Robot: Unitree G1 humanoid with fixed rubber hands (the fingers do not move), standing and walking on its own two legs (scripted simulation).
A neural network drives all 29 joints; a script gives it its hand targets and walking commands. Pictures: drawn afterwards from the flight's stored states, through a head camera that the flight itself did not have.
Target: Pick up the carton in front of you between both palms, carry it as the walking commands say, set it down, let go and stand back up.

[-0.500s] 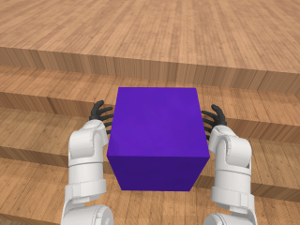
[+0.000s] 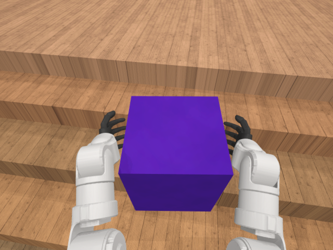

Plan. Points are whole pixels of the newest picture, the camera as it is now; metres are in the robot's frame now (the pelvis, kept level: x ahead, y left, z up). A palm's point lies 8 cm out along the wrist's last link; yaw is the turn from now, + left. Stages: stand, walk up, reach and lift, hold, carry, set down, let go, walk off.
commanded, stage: carry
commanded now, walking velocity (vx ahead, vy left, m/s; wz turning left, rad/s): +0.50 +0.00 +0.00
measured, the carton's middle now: (173, 157) +0.33 +0.00 +0.04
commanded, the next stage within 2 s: none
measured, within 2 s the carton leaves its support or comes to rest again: neither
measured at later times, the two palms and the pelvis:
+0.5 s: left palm (121, 93) +0.46 +0.14 +0.15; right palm (240, 99) +0.44 -0.16 +0.15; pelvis +0.11 -0.01 +0.01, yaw +2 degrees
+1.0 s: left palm out of the picture +0.71 +0.07 +0.35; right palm out of the picture +0.73 -0.23 +0.32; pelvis +0.38 -0.09 +0.16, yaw +1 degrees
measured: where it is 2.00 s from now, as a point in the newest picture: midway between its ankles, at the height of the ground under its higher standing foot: (200, 99)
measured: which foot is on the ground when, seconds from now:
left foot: down 0.00-0.68, up 0.70-1.00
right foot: down 0.00-0.26, up 0.28-0.66, down 0.68-1.00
